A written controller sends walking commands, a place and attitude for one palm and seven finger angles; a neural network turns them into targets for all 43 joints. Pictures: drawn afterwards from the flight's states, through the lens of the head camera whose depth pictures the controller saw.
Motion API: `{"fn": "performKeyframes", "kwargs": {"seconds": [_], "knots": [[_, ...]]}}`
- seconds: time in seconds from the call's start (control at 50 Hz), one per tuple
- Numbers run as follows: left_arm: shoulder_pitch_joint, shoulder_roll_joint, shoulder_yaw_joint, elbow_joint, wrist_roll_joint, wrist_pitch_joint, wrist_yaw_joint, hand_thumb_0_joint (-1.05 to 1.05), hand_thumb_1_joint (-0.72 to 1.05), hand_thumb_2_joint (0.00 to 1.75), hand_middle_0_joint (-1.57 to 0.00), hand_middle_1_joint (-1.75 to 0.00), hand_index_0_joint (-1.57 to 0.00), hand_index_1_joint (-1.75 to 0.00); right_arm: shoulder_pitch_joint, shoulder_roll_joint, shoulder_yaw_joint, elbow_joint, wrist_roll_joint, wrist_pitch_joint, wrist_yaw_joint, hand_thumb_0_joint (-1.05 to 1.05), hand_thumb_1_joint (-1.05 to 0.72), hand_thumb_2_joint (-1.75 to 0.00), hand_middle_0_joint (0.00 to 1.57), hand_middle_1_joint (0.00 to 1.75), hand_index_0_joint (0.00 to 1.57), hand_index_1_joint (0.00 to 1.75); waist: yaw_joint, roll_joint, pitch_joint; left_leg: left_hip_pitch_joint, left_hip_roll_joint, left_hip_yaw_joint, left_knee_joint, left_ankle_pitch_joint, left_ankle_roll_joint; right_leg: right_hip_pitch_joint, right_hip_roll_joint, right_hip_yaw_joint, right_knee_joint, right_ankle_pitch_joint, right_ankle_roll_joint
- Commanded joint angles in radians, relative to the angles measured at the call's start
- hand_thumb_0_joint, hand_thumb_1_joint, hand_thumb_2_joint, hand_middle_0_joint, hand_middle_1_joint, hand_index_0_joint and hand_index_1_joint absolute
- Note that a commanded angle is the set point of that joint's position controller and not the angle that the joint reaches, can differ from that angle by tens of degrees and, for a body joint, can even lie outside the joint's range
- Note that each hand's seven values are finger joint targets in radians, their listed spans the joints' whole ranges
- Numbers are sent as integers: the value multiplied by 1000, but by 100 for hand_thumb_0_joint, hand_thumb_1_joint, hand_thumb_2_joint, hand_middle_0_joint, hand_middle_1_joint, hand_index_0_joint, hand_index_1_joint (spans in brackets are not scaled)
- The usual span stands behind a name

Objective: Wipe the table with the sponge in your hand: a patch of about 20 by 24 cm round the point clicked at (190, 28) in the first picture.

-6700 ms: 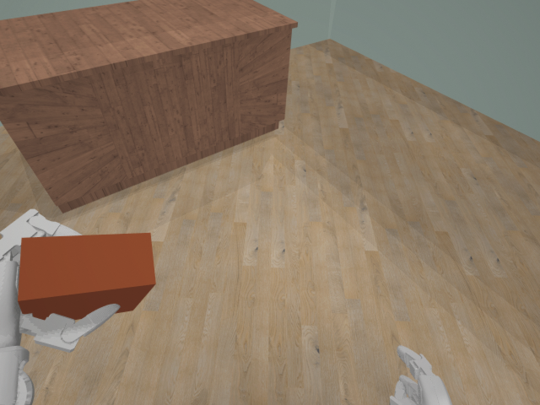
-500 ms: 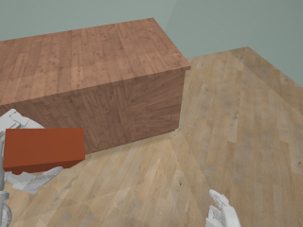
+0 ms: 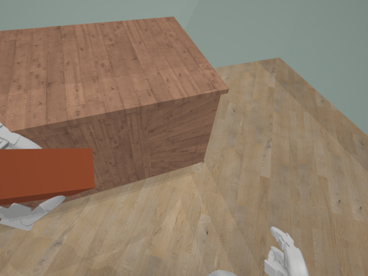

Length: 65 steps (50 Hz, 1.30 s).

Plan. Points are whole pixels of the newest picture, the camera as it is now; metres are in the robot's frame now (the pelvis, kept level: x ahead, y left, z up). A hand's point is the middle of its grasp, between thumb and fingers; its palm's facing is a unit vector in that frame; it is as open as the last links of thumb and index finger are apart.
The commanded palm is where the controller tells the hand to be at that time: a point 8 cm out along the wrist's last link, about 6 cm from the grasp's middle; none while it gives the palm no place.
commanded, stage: take the last steps up to it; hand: left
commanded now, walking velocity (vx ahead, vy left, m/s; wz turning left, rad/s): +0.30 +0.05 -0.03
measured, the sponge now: (54, 176) +0.23 +0.22 +0.16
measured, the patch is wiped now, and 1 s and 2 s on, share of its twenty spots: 0.00 0.00 0.00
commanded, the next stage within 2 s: come to a stop and stand still in 1.86 s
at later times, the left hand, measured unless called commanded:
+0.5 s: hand (84, 137) +0.31 +0.20 +0.16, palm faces +0.33 -0.81 -0.48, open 10.2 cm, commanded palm +0.25 +0.25 +0.18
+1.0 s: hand (79, 93) +0.39 +0.23 +0.19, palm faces +0.37 -0.81 -0.45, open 10.2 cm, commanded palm +0.34 +0.28 +0.18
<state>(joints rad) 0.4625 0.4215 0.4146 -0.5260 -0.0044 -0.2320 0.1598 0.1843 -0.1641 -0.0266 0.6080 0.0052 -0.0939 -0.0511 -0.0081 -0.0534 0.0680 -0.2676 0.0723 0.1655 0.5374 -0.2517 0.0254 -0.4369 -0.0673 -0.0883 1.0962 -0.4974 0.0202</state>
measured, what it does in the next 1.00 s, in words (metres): walks ahead: right foot, then left foot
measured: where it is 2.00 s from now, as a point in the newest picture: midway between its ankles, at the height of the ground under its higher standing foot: (177, 256)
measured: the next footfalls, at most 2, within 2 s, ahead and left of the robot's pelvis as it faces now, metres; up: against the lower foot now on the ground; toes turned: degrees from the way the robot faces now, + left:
right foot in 0.26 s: +0.12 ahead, -0.10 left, +0.00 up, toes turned -10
left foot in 0.70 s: +0.23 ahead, +0.13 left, +0.00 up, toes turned +9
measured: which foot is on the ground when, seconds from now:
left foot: down 0.00-0.28, up 0.30-0.68, down 0.70-1.00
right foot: up 0.00-0.24, down 0.26-0.72, up 0.74-1.00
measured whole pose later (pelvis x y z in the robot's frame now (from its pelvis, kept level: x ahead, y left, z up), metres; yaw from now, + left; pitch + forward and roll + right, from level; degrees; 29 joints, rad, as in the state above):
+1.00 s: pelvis +0.18 +0.00 +0.00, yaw -1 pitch +0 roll +0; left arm 0.50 0.38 0.36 -0.57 -0.01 -0.22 0.14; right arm 0.21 -0.11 0.04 0.61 0.00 -0.12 -0.04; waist 0.02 -0.01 0.07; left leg -0.22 0.07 0.16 0.46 -0.23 0.01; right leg -0.44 -0.09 -0.11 0.81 -0.36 0.03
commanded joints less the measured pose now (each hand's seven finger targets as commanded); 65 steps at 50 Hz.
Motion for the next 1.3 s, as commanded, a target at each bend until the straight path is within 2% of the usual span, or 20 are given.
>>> {"fn": "performKeyframes", "kwargs": {"seconds": [0.0,0.22,0.24,0.26,0.28,0.32,0.42,0.54,0.64,0.66,0.68,0.7,0.72,0.84,1.02,1.04,1.08,1.1,1.2,1.28], "knots": [[-25,90,40,-294,-15,-76,3,0,10,130,-120,-160,-120,-160,-42,-154,-35,-126,5,-73,2,0,-90,-90,20,30,20,30,5,300,-125,131,224,-205,-254,210,144,-124,-31,-15,-70,117,12],[-59,109,65,-140,-16,-27,10,0,10,130,-120,-160,-120,-160,-64,-138,-10,-117,-2,-49,-22,0,-90,-90,20,30,20,30,11,170,-157,36,183,-117,-49,94,67,277,35,-86,-650,222,-9],[-78,115,61,-135,-10,-27,10,0,10,130,-120,-160,-120,-160,-62,-128,-12,-116,1,-42,-19,0,-90,-90,20,30,20,30,12,60,-176,-42,131,-64,127,46,45,360,-55,44,-700,249,-53],[-85,149,78,-128,-6,-24,14,0,10,130,-120,-160,-120,-160,-58,-105,-6,-127,2,-33,-15,0,-90,-90,20,30,20,30,8,-180,-197,-247,8,-4,376,-120,0,479,-258,394,-771,333,-149],[-93,149,84,-114,-14,-22,13,0,10,130,-120,-160,-120,-160,-93,-110,0,-141,-2,-35,-8,0,-90,-90,20,30,20,30,27,-235,-165,-398,-48,-77,582,-320,-26,503,-390,582,-821,434,-231],[-100,139,83,-128,-33,-36,3,0,10,130,-120,-160,-120,-160,-69,-135,-24,-113,5,-36,1,0,-90,-90,20,30,20,30,10,-115,-130,-413,11,-188,716,-195,-48,426,-365,476,-832,352,-210],[-28,144,93,-227,-16,-73,11,0,10,130,-120,-160,-120,-160,-100,-122,-7,-123,-8,-2,1,0,-90,-90,20,30,20,30,4,5,-135,-347,35,-127,512,-65,-59,362,-264,138,-784,677,-166],[74,148,136,-250,-31,-58,38,0,10,130,-120,-160,-120,-160,-68,-116,-24,-175,-8,-10,-4,0,-90,-90,20,30,20,30,43,-66,-193,-223,-16,-4,142,-38,-42,465,-245,118,-731,721,-168],[15,120,101,-223,-32,-45,43,0,10,130,-120,-160,-120,-160,-28,-139,-47,-177,-3,-6,-21,0,-90,-90,20,30,20,30,9,-42,-201,78,-34,28,-105,91,-23,336,-176,66,-581,532,-100],[-11,122,94,-226,-30,-52,42,0,10,130,-120,-160,-120,-160,-15,-151,-54,-175,0,-6,-27,0,-90,-90,20,30,20,30,-7,58,-218,212,9,-33,-132,106,9,236,-142,47,-452,496,-71],[-13,96,64,-231,-31,-55,38,0,10,130,-120,-160,-120,-160,-24,-177,-60,-181,3,-7,-27,0,-90,-90,20,30,20,30,-10,269,-240,340,188,-280,-159,204,89,60,-43,-28,-239,224,-24],[-45,104,57,-248,-28,-65,38,0,10,130,-120,-160,-120,-160,-27,-164,-49,-191,6,-14,-21,0,-90,-90,20,30,20,30,-3,331,-223,390,343,-521,-205,363,192,-107,29,-5,-37,-131,-12],[-72,134,62,-178,-16,-65,29,0,10,130,-120,-160,-120,-160,-35,-165,-37,-181,3,-23,-12,0,-90,-90,20,30,20,30,-8,263,-164,273,367,-550,-253,224,217,-148,23,53,87,-133,-22],[-56,106,38,-313,-20,-56,8,0,10,130,-120,-160,-120,-160,-40,-142,-27,-140,6,-65,-3,0,-90,-90,20,30,20,30,14,282,-138,133,211,-228,-272,165,156,-120,-35,13,-33,124,6],[-64,96,67,-106,-23,-32,15,0,10,130,-120,-160,-120,-160,-49,-138,-16,-119,0,-57,-21,0,-90,-90,20,30,20,30,15,190,-146,6,185,-123,-131,-75,76,234,41,-106,-565,180,13],[-84,87,53,-86,-18,-28,14,0,10,130,-120,-160,-120,-160,-51,-136,-17,-119,3,-51,-22,0,-90,-90,20,30,20,30,15,130,-144,-31,148,-90,-37,-130,54,285,20,-62,-639,195,-2],[-123,121,51,-76,-8,-19,16,0,10,130,-120,-160,-120,-160,-54,-97,-5,-136,5,-39,-17,0,-90,-90,20,30,20,30,16,-250,-147,-315,-48,-16,412,-304,-14,416,-297,504,-830,191,-166],[-179,142,57,-105,-22,-20,17,0,10,130,-120,-160,-120,-160,-98,-121,-6,-139,2,-48,-13,0,-90,-90,20,30,20,30,30,-236,-124,-401,-33,-116,593,-309,-30,411,-400,612,-873,216,-221],[-97,146,78,-172,-12,-62,13,0,10,130,-120,-160,-120,-160,-105,-122,1,-115,-4,-20,-7,0,-90,-90,20,30,20,30,15,-17,-133,-342,15,-137,556,-124,-54,383,-270,203,-775,648,-173],[11,160,121,-227,-21,-73,28,0,10,130,-120,-160,-120,-160,-90,-118,-14,-149,-9,-12,-8,0,-90,-90,20,30,20,30,23,-39,-192,-230,-9,-53,252,-62,-45,450,-232,108,-741,786,-162]]}}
